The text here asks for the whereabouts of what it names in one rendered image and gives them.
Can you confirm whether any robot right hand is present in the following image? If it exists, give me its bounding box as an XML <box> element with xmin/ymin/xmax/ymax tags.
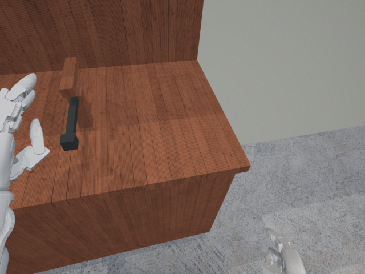
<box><xmin>262</xmin><ymin>228</ymin><xmax>306</xmax><ymax>274</ymax></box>

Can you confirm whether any tap lever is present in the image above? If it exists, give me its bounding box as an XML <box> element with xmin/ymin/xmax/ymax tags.
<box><xmin>60</xmin><ymin>96</ymin><xmax>79</xmax><ymax>151</ymax></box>

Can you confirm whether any robot left hand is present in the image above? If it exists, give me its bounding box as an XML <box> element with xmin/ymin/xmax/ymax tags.
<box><xmin>0</xmin><ymin>73</ymin><xmax>50</xmax><ymax>191</ymax></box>

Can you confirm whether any robot left forearm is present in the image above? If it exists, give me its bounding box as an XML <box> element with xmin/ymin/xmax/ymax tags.
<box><xmin>0</xmin><ymin>191</ymin><xmax>15</xmax><ymax>274</ymax></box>

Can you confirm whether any counter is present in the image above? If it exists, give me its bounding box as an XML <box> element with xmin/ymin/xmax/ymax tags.
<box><xmin>0</xmin><ymin>0</ymin><xmax>251</xmax><ymax>274</ymax></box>

